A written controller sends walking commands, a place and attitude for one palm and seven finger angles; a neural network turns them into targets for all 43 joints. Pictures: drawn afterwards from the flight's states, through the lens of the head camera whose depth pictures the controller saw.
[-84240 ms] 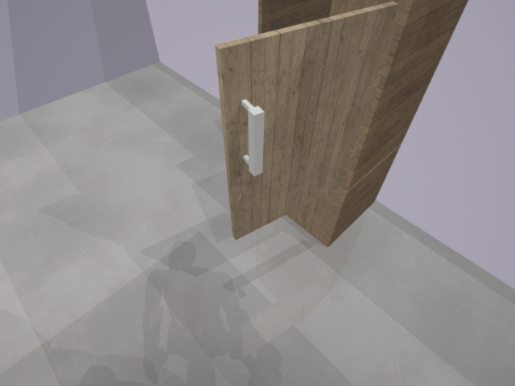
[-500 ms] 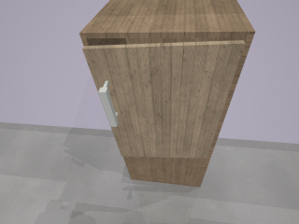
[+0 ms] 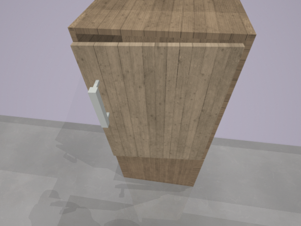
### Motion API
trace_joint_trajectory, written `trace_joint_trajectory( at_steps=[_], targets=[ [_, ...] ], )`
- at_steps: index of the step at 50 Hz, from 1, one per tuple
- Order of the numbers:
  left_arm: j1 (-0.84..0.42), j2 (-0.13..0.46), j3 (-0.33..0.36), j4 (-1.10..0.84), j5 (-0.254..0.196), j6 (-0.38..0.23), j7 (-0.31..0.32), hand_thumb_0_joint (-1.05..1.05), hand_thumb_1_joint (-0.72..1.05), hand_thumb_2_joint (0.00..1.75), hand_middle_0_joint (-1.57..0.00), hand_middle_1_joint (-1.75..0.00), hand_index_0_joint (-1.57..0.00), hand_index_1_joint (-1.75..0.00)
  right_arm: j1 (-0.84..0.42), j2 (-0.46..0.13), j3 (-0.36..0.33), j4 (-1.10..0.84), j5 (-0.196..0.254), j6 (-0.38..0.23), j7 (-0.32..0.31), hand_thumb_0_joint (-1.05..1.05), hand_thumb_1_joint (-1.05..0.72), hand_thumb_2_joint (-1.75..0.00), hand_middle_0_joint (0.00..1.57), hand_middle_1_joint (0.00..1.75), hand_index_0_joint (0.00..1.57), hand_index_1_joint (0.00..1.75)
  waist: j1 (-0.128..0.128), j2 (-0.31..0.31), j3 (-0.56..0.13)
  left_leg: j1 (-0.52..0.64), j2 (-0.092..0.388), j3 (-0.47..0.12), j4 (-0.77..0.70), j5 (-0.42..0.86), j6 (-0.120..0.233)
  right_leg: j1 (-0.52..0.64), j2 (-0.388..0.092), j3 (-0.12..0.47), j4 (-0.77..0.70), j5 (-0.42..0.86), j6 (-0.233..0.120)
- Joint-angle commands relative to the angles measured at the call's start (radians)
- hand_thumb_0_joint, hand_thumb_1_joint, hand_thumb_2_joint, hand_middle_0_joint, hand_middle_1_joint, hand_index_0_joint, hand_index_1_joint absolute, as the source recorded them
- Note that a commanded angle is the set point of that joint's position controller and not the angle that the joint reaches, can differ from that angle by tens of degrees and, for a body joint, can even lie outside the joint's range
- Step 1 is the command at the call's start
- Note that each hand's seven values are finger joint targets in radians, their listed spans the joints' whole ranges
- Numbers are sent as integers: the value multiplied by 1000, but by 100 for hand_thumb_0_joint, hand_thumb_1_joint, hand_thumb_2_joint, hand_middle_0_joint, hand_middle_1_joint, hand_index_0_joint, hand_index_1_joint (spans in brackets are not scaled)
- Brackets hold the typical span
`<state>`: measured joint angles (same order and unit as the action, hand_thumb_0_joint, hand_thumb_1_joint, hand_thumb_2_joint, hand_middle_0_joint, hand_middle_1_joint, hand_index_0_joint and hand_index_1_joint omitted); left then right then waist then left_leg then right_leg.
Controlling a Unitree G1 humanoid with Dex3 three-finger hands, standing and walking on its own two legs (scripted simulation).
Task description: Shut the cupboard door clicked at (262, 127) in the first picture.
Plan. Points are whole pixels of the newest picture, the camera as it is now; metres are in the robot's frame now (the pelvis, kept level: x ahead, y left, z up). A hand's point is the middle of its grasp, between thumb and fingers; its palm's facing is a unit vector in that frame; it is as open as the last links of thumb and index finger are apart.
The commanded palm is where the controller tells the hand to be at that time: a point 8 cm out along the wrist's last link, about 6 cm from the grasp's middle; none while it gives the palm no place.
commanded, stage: come to a stop and stand still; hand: left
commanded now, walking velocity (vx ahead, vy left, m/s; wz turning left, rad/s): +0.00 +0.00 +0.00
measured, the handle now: (101, 104) +0.46 +0.19 +0.05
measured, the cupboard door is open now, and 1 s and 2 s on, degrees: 4 4 4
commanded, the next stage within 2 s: look again from close up in 0.04 s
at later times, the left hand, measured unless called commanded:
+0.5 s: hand out of the picture +0.02 +0.16 -0.17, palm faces +0.04 -0.98 -0.22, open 7.3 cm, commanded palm none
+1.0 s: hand (95, 202) +0.18 +0.15 -0.01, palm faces +0.00 -1.00 +0.01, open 6.7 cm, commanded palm +0.12 +0.22 -0.05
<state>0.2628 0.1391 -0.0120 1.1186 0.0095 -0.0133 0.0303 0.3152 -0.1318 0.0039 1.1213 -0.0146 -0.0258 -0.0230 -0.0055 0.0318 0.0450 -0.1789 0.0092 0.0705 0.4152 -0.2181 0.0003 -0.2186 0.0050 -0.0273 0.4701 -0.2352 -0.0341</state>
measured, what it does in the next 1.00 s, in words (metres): lowers itself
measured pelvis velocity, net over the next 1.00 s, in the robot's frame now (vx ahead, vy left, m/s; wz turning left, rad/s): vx -0.03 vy -0.01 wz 0.04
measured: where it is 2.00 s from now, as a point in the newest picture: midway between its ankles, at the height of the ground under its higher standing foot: outside the picture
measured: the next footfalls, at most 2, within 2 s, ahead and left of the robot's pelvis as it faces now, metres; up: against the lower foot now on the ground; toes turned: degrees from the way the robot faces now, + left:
none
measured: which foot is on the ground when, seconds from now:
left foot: down 0.00-1.00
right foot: down 0.00-1.00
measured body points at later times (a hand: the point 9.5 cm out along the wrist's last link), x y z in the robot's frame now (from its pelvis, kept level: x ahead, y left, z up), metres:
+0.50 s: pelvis +0.02 -0.01 +0.00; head +0.04 -0.03 +0.45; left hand +0.02 +0.21 -0.15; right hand +0.03 -0.23 -0.17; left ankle +0.00 +0.12 -0.74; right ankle +0.01 -0.09 -0.74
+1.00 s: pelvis -0.03 -0.01 -0.06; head +0.00 -0.01 +0.39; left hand +0.18 +0.21 -0.01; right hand +0.17 -0.27 -0.11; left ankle +0.00 +0.12 -0.74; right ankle +0.01 -0.09 -0.74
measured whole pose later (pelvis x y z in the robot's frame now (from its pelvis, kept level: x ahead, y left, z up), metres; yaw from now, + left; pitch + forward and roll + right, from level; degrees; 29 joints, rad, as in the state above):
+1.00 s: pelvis -0.03 -0.01 -0.06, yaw +2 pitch +8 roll +2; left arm 0.33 0.14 0.09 0.22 -0.24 -0.61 -0.28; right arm 0.19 -0.28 -0.08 0.65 0.01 -0.31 -0.01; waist -0.01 -0.03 -0.12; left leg -0.66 0.01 0.04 0.94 -0.41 -0.01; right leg -0.69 -0.03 -0.06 0.98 -0.43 -0.05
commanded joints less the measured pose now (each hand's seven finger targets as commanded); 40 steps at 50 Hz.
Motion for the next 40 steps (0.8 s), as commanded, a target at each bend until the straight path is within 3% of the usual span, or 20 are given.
trace_joint_trajectory(
  at_steps=[1,19,34,35,36,37,38,39,40],
  targets=[
    [55,102,20,-31,0,-19,6,0,90,90,-20,-30,-20,-30,67,-81,-13,-17,3,-6,-9,0,-90,-90,20,30,20,30,1,-43,26,-8,86,-83,-78,52,22,-23,-106,123,-113,61,-18],
    [53,119,27,-29,2,-24,6,0,90,90,-20,-30,-20,-30,20,-98,-13,-13,1,-7,-15,0,-90,-90,20,30,20,30,6,-30,-2,41,91,-75,-75,145,14,42,-114,108,-110,239,-20],
    [48,122,29,-31,0,-23,6,0,90,90,-20,-30,-20,-30,26,-93,-11,-1,0,-4,-16,0,-90,-90,20,30,20,30,8,-40,25,31,90,-74,-88,106,8,43,-110,107,-140,182,-22],
    [171,143,36,13,11,-46,48,0,90,90,-20,-30,-20,-30,-99,-131,-22,-69,14,-11,-4,0,-90,-90,20,30,20,30,62,-158,7,-83,90,-22,184,42,-15,95,-198,188,-114,755,66],
    [-704,718,390,-1509,-166,-354,9,0,90,90,-20,-30,-20,-30,5,-345,-65,-365,3,-206,-142,0,-90,-90,20,30,20,30,-93,-96,-398,334,70,18,193,234,48,52,-130,172,-35,550,51],
    [-99,235,45,-1235,-140,-265,23,0,90,90,-22,-32,-22,-32,-106,-214,-19,-353,37,-249,-118,0,-90,-90,20,30,20,30,-27,351,-564,218,-13,2,106,385,53,97,-39,67,86,419,6],
    [121,24,4,-1200,-201,-125,40,0,90,90,-24,-34,-24,-34,-133,-201,-24,-386,45,-287,-100,0,-90,-90,20,30,20,30,29,319,-440,161,18,-17,77,491,25,59,-33,-36,73,285,11],
    [51,30,0,-1070,-180,-129,53,0,90,90,-25,-36,-25,-36,-130,-198,-18,-367,62,-318,-85,0,-90,-90,20,30,20,30,-49,25,-136,22,11,-53,105,322,27,-106,-17,-44,48,234,32],
    [24,35,37,-1030,-196,-179,36,0,90,90,-27,-38,-27,-38,-103,-228,-58,-393,49,-335,-75,0,-90,-90,20,30,20,30,-70,-120,-26,-90,-3,-69,148,173,31,-204,-27,-38,43,173,51]
  ],
)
